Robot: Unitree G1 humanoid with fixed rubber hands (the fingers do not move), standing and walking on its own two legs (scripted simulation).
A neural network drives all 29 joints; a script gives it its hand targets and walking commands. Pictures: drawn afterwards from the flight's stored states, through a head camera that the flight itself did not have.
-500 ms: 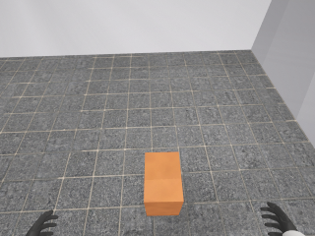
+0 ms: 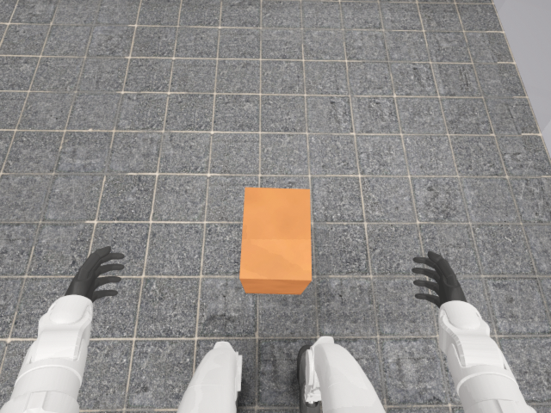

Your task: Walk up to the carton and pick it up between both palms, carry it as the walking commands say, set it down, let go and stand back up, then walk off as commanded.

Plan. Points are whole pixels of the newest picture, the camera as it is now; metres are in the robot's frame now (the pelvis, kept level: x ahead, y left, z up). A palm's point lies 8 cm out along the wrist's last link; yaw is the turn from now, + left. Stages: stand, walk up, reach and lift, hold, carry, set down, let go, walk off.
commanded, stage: reach and lift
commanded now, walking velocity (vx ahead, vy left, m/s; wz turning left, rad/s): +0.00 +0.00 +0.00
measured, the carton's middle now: (275, 245) +0.47 -0.01 -0.59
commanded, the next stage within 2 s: none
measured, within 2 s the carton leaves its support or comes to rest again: neither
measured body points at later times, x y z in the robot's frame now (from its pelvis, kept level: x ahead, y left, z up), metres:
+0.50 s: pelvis -0.04 +0.02 -0.04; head +0.20 +0.02 +0.34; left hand +0.40 +0.24 -0.14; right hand +0.38 -0.22 -0.14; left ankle +0.02 +0.14 -0.70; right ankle +0.04 -0.11 -0.70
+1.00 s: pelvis -0.04 +0.02 -0.07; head +0.29 +0.01 +0.24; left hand +0.51 +0.19 -0.19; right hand +0.49 -0.19 -0.19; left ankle +0.02 +0.14 -0.70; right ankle +0.04 -0.11 -0.70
